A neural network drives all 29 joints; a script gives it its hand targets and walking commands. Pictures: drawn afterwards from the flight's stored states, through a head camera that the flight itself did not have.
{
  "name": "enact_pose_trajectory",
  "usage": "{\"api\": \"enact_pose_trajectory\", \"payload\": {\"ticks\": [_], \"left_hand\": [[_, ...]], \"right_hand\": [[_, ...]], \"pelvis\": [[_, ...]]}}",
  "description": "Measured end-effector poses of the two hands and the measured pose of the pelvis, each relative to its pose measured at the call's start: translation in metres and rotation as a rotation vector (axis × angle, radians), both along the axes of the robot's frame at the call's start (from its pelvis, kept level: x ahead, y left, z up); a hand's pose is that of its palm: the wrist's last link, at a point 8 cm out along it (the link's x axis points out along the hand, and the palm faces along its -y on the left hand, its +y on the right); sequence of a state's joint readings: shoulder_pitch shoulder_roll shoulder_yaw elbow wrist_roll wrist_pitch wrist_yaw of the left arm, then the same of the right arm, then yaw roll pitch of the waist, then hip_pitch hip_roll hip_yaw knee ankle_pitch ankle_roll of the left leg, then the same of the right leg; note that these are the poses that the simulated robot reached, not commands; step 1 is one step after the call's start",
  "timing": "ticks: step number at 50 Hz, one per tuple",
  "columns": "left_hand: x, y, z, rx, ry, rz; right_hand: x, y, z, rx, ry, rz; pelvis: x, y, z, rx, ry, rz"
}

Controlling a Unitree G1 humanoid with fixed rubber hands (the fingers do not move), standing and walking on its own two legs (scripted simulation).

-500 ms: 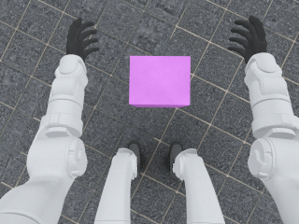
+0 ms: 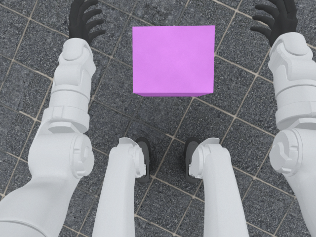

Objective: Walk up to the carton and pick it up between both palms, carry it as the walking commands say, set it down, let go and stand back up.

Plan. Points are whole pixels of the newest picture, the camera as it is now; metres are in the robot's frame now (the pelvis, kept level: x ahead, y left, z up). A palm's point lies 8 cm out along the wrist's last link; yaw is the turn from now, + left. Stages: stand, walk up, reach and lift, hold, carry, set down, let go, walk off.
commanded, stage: reach and lift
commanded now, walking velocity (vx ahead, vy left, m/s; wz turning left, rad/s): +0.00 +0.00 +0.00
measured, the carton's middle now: (171, 68) +0.51 -0.02 -0.41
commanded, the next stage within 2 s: none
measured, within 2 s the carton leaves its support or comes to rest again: neither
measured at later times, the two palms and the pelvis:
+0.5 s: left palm (107, 57) +0.52 +0.17 -0.26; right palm (246, 54) +0.51 -0.23 -0.26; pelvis -0.02 +0.00 -0.12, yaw +0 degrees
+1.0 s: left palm (115, 65) +0.51 +0.17 -0.35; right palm (232, 65) +0.50 -0.22 -0.36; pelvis -0.03 +0.00 -0.18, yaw +0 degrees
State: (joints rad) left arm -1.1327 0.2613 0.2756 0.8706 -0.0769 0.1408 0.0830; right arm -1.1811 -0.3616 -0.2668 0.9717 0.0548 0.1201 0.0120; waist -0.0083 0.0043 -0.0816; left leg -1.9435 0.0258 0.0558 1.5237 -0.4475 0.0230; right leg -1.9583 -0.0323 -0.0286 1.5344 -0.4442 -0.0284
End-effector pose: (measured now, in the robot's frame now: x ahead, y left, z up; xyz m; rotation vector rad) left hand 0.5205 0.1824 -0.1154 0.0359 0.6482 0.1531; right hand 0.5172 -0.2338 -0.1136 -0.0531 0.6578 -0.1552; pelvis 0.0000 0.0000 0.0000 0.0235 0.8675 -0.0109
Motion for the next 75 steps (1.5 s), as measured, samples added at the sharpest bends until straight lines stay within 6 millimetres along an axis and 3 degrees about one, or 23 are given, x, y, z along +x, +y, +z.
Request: {"api": "enact_pose_trajectory", "payload": {"ticks": [16,40,47,62,75], "left_hand": [[-0.003,-0.004,-0.098,0.008,0.035,-0.002],[-0.013,-0.012,-0.234,0.006,0.098,-0.009],[-0.007,-0.009,-0.237,0.008,0.08,-0.002],[-0.013,-0.021,-0.231,-0.002,0.095,-0.018],[-0.013,-0.037,-0.234,-0.005,0.089,-0.04]], "right_hand": [[-0.001,0.002,-0.097,0.006,0.025,-0.025],[-0.013,0.009,-0.232,0.002,0.086,-0.039],[-0.015,0.013,-0.243,0.004,0.081,-0.036],[-0.011,0.021,-0.227,0.006,0.077,-0.021],[-0.013,0.044,-0.236,0.029,0.08,0.009]], "pelvis": [[-0.02,-0.002,-0.086,-0.005,-0.071,0.005],[-0.03,-0.001,-0.173,-0.007,-0.221,0.009],[-0.031,-0.001,-0.182,-0.007,-0.248,0.012],[-0.032,-0.001,-0.176,-0.009,-0.245,0.013],[-0.032,-0.002,-0.173,-0.007,-0.23,0.014]]}}
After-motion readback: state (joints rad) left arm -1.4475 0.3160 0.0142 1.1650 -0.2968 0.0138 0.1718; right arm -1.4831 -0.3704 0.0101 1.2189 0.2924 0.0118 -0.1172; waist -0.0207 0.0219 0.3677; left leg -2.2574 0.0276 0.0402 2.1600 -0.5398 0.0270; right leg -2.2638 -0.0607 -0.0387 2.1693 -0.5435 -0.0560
